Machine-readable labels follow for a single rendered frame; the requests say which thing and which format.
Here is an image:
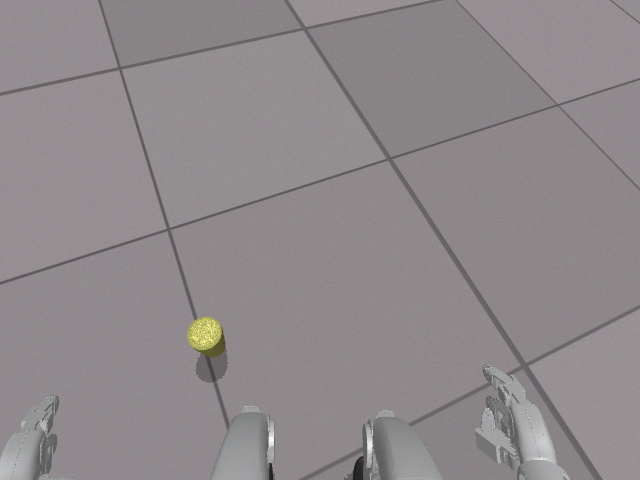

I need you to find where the right robot hand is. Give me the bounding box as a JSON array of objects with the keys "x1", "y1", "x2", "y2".
[{"x1": 475, "y1": 364, "x2": 558, "y2": 473}]

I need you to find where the left robot hand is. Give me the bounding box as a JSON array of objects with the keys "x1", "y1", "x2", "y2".
[{"x1": 0, "y1": 395, "x2": 79, "y2": 480}]

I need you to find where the right robot arm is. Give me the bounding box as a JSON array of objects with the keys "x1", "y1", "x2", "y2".
[{"x1": 517, "y1": 460, "x2": 570, "y2": 480}]

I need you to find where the cup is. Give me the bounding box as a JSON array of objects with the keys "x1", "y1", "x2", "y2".
[{"x1": 187, "y1": 317, "x2": 226, "y2": 357}]

